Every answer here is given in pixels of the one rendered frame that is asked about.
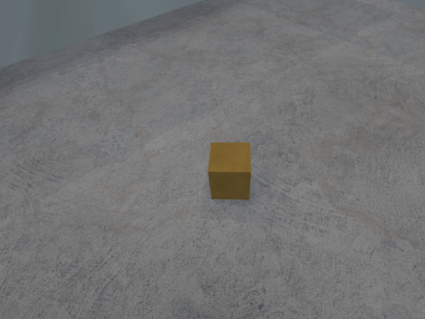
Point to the carton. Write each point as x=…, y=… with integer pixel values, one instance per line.
x=230, y=170

